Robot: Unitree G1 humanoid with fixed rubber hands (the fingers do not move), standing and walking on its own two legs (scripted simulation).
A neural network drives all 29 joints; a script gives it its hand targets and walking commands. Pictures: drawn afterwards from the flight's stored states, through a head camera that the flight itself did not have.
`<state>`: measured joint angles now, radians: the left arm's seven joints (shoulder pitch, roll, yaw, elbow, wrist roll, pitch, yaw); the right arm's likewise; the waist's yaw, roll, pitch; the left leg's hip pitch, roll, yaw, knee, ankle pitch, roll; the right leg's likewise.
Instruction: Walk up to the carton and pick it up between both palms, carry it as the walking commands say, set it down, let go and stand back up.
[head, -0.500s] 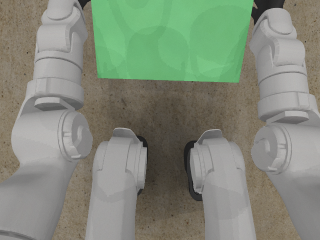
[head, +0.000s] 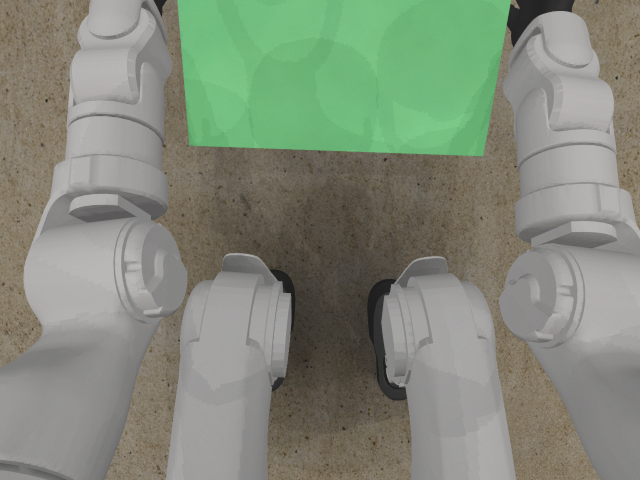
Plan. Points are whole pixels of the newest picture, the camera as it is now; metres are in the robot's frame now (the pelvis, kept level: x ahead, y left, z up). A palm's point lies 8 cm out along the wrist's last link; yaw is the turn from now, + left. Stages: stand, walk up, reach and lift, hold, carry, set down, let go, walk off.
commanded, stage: set down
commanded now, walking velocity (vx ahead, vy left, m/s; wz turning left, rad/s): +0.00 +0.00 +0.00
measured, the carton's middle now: (338, 12) +0.57 +0.02 -0.23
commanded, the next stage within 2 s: none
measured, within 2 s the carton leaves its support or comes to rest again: rests again in 0.24 s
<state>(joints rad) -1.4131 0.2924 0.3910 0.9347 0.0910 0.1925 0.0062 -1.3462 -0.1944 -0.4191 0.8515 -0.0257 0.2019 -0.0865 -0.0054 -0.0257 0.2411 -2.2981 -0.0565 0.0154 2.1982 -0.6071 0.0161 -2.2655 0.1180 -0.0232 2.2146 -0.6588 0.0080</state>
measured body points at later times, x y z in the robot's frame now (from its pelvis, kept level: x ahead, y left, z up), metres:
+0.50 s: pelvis +0.00 +0.00 -0.01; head +0.37 +0.01 +0.24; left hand +0.57 +0.20 -0.17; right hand +0.56 -0.16 -0.17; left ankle +0.10 +0.11 -0.34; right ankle +0.09 -0.10 -0.34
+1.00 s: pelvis -0.01 +0.00 -0.01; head +0.36 +0.02 +0.23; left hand +0.55 +0.21 -0.19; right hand +0.54 -0.16 -0.19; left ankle +0.10 +0.11 -0.34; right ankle +0.09 -0.10 -0.34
